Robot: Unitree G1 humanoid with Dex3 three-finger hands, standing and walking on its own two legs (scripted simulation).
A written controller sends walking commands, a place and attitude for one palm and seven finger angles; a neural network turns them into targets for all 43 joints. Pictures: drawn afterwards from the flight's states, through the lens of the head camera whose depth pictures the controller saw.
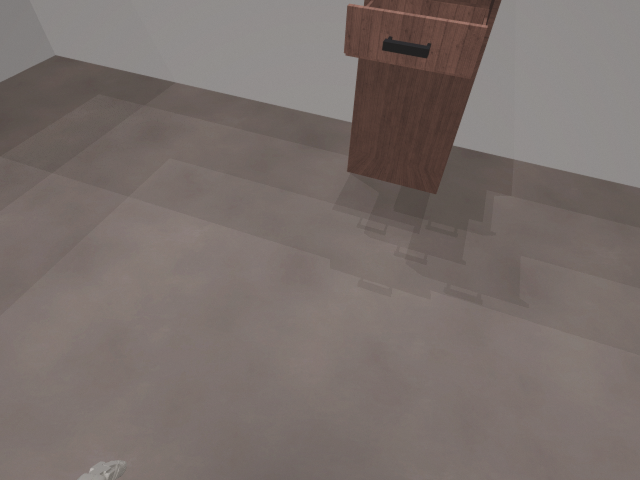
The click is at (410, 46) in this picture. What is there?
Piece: drawer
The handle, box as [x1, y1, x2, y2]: [382, 36, 430, 57]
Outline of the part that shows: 383,41 383,50 422,57 427,56 430,43 428,43 425,46 392,40 390,36 387,39 385,38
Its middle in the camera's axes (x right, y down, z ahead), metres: +0.26 -0.57 +1.15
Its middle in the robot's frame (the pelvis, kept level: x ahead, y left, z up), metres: +1.26 -0.19 +0.01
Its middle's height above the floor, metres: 0.78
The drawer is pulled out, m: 0.30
